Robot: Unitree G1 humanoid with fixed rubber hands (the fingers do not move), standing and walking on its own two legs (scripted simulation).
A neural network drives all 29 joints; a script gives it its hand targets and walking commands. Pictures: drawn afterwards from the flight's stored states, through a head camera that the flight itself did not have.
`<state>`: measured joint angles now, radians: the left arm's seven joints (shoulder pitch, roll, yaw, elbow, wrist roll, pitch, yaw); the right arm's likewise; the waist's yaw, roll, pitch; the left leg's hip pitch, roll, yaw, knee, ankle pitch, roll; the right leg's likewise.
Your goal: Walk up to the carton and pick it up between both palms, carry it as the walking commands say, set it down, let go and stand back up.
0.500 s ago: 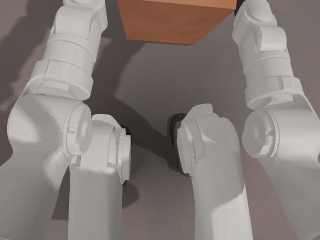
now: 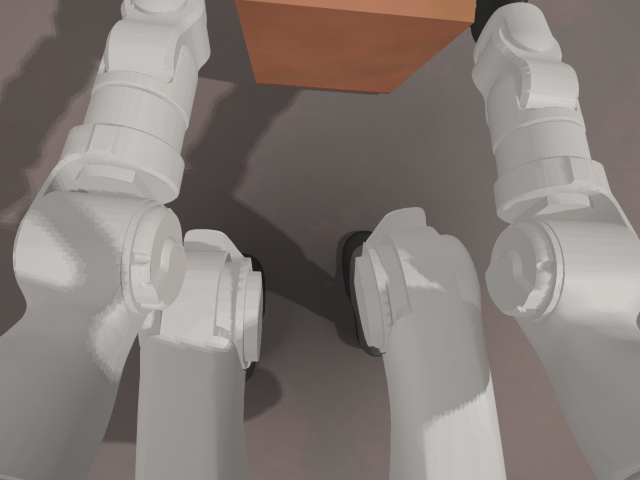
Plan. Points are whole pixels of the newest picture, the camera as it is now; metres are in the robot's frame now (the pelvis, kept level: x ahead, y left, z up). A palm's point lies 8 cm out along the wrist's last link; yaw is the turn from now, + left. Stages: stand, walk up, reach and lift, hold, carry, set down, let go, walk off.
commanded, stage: set down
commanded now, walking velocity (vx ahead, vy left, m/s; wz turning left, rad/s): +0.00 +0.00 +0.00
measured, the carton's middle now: out of the picture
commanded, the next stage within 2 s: none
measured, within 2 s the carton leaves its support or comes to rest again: rests again in 0.52 s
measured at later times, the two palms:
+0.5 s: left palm out of the picture +0.56 +0.08 -0.16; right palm (496, 11) +0.52 -0.21 -0.15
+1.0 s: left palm out of the picture +0.56 +0.12 -0.15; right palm (520, 13) +0.51 -0.23 -0.15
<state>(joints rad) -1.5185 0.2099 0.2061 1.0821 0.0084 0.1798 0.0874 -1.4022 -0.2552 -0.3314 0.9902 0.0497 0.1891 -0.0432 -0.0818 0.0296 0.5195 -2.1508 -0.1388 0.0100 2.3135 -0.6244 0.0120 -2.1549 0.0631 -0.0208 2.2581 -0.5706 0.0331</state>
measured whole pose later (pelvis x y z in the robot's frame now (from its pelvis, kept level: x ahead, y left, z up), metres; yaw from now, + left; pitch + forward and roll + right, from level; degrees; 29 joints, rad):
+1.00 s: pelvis +0.01 -0.01 +0.02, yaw -1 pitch +30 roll -2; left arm -1.41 0.39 0.01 0.90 -0.20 0.16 0.13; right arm -1.32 -0.30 -0.21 0.86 0.21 0.12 -0.14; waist -0.07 0.01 0.53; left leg -2.13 -0.12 -0.02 2.26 -0.64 -0.01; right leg -2.15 0.07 -0.04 2.20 -0.57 0.01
